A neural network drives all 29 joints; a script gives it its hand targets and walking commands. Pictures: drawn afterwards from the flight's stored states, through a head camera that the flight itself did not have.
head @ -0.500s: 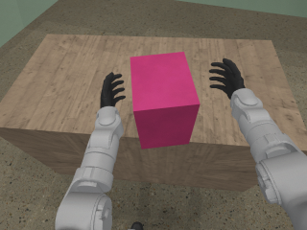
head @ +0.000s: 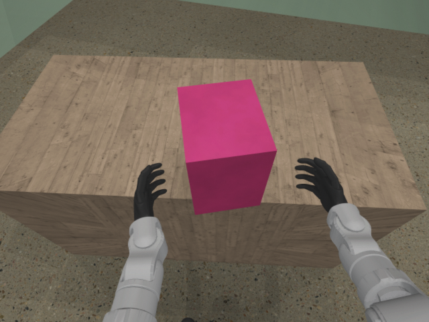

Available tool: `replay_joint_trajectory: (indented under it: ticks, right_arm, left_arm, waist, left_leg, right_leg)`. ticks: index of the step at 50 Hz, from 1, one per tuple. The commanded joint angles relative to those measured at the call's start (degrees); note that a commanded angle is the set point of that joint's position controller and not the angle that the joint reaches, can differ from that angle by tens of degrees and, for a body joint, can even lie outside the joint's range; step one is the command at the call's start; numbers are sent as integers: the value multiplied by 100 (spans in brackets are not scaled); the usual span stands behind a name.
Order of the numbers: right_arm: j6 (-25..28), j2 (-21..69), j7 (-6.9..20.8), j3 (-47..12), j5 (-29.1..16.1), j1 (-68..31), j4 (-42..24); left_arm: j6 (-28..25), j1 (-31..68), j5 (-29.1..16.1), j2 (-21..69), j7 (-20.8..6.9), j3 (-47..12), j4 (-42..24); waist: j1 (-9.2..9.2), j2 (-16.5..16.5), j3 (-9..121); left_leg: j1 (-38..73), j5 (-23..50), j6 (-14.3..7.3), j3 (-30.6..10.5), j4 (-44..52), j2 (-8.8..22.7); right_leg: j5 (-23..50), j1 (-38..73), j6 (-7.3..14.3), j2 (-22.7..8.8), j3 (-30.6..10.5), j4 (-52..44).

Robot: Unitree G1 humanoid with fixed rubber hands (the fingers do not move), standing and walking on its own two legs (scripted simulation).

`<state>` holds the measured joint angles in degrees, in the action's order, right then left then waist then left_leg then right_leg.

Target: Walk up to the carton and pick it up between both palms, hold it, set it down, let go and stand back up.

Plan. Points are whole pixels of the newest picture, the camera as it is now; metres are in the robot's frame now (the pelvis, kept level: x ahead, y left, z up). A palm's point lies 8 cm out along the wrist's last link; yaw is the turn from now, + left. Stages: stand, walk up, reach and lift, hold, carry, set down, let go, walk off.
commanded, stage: set down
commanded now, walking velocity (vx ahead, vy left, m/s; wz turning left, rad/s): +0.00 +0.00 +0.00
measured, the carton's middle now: (221, 150) +0.48 +0.04 -0.03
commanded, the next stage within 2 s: let go in 1.36 s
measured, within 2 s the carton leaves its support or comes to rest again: neither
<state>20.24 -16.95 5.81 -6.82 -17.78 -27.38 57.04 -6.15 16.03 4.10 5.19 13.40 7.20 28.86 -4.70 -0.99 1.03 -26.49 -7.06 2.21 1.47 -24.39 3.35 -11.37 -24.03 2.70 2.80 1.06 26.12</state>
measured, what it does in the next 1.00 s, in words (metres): stands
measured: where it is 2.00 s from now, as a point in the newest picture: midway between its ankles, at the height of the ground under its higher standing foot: outside the picture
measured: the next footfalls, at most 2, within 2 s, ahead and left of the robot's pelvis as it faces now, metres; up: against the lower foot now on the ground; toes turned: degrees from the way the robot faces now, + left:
none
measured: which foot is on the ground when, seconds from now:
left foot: down 0.00-1.00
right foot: down 0.00-1.00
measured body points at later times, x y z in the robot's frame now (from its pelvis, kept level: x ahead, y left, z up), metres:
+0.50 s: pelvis -0.01 -0.01 -0.01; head +0.02 +0.01 +0.44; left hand +0.28 +0.16 -0.03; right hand +0.32 -0.20 -0.03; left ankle +0.05 +0.14 -0.74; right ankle +0.01 -0.09 -0.74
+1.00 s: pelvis +0.03 +0.01 +0.01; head +0.04 +0.03 +0.46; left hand +0.24 +0.21 -0.07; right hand +0.26 -0.20 -0.06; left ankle +0.05 +0.14 -0.74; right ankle +0.01 -0.09 -0.74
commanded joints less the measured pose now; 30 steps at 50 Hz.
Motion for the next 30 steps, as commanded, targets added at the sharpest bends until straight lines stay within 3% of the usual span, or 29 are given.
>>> replay_joint_trajectory:
  ticks: [1,3,4,8,10,11,16,20,23,24,28,29,30]
  right_arm:
    - [519,-979,98,356,46,-1519,-1037]
    - [579,-934,133,333,30,-1139,-900]
    - [605,-1056,142,495,68,-1636,-992]
    - [594,-867,195,201,-97,-1014,-817]
    - [627,-967,210,286,-90,-1337,-742]
    - [609,-880,245,126,-161,-822,-516]
    - [582,-879,271,181,-171,-889,-268]
    - [526,-784,208,93,-121,-701,-146]
    - [471,-811,198,288,-55,-938,-291]
    - [519,-776,191,253,-83,-885,-564]
    - [461,-709,89,217,35,-593,-480]
    - [391,-715,54,171,165,-475,-148]
    - [374,-703,5,227,193,-651,-367]
  left_arm:
    - [-561,1425,-75,56,74,-298,-961]
    - [-667,1137,-43,97,125,-278,-819]
    - [-716,1640,-123,-29,159,-325,-852]
    - [-800,1137,-154,-2,203,-367,-536]
    - [-841,1546,-244,-104,203,-419,-463]
    - [-846,1069,-174,4,216,-424,-233]
    - [-864,1269,-234,-43,271,-572,-86]
    - [-824,1100,-282,-119,208,-676,177]
    - [-866,1526,-377,-345,242,-672,-57]
    - [-927,1475,-445,-406,273,-649,-241]
    - [-792,1064,-440,-484,158,-591,-1]
    - [-632,856,-330,-394,71,-654,382]
    - [-602,1077,-396,-592,1,-544,261]
  waist:
    - [62,-412,3088]
    - [15,-470,3023]
    - [21,-414,3104]
    - [-67,-587,2583]
    - [-20,-553,2615]
    - [-64,-546,2270]
    - [-3,-353,1982]
    - [16,-555,1787]
    - [7,-338,2043]
    - [-33,-359,2095]
    - [15,-535,2176]
    - [75,-516,1955]
    - [40,-582,2083]
  left_leg:
    - [1566,1188,-90,-30,-289,-287]
    - [1509,1040,-120,-19,-278,-277]
    - [1402,867,-105,1,-300,-280]
    - [1242,579,-202,22,-367,-317]
    - [1125,372,-193,23,-389,-325]
    - [1164,348,-203,15,-388,-328]
    - [1128,-31,-205,18,-450,-334]
    - [1065,-152,-279,10,-470,-386]
    - [966,-317,-264,52,-490,-409]
    - [895,-282,-285,51,-544,-415]
    - [1031,-202,-343,39,-477,-442]
    - [1083,-234,-321,25,-452,-442]
    - [1130,-201,-352,48,-419,-462]
  right_leg:
    - [1266,772,-234,14,-228,-45]
    - [1088,754,-211,25,-221,4]
    - [842,540,-212,25,-218,16]
    - [539,524,-198,-40,-324,66]
    - [362,394,-199,-68,-340,94]
    - [296,426,-163,-63,-348,97]
    - [-364,121,-106,-111,-412,51]
    - [-384,257,-142,-180,-471,-3]
    - [-607,168,-154,-236,-515,13]
    - [-512,245,-180,-248,-547,78]
    - [-40,545,-256,-268,-553,40]
    - [34,545,-246,-276,-552,6]
    - [204,621,-308,-297,-532,-24]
